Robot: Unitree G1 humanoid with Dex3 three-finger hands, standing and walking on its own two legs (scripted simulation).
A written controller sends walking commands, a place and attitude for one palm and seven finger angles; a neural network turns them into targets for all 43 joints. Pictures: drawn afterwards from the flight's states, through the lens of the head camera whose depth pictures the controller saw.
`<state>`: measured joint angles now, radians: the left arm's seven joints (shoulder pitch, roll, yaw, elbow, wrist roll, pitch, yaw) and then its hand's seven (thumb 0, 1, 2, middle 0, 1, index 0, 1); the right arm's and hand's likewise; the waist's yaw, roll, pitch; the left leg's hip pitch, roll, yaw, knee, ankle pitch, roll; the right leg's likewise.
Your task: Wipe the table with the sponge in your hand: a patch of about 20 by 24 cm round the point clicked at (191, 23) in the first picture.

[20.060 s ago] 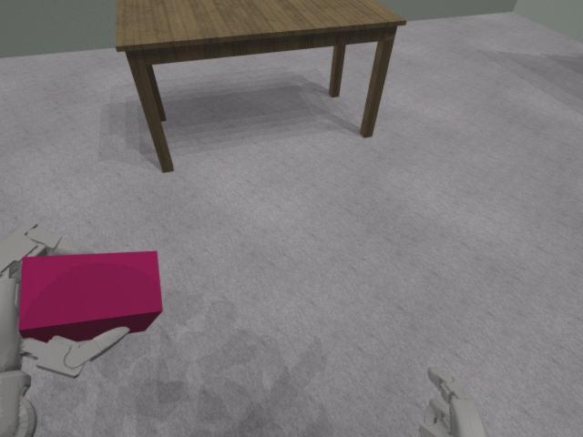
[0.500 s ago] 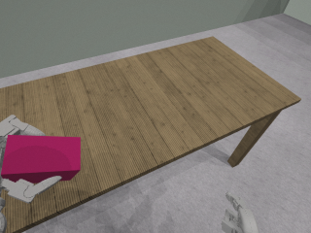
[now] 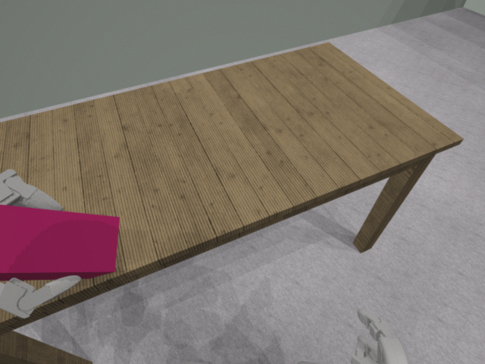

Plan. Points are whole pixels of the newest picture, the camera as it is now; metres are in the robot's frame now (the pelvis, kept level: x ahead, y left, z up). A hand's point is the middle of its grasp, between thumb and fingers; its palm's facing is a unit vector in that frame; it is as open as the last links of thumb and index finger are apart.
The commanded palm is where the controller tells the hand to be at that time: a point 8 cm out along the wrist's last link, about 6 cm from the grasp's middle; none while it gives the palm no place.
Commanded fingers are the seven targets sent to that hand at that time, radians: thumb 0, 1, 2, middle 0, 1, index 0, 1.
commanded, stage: shuffle to correct the standing spot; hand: left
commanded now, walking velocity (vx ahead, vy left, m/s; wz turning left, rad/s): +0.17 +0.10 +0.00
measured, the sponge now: (69, 248) +0.22 +0.22 +0.16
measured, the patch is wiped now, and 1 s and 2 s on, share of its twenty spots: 0.00 0.00 0.00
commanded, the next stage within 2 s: none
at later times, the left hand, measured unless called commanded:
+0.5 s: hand (19, 261) +0.19 +0.24 +0.20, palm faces +0.42 -0.79 -0.44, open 10.4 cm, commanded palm +0.14 +0.27 +0.20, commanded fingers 0.00 0.10 1.30 -1.20 -1.60 -1.20 -1.60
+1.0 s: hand (15, 243) +0.21 +0.27 +0.18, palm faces +0.35 -0.79 -0.51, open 10.4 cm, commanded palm +0.15 +0.30 +0.20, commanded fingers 0.00 0.10 1.30 -1.20 -1.60 -1.20 -1.60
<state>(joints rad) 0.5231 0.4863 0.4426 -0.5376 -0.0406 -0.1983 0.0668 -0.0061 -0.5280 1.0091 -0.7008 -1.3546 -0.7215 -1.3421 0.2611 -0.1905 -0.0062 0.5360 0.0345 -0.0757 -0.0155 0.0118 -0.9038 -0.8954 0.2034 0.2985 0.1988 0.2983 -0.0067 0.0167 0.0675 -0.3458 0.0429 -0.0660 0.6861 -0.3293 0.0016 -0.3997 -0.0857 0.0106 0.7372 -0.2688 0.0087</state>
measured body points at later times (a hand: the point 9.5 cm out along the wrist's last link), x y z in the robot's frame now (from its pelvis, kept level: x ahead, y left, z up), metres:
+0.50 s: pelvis +0.00 -0.01 +0.01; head +0.00 -0.01 +0.46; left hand +0.16 +0.28 +0.22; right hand +0.18 -0.24 -0.06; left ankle +0.01 +0.09 -0.72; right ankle +0.04 -0.15 -0.72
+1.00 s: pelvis +0.00 +0.01 +0.02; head +0.03 +0.01 +0.47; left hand +0.19 +0.31 +0.21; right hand +0.16 -0.22 -0.07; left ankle +0.01 +0.09 -0.71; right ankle +0.01 -0.12 -0.72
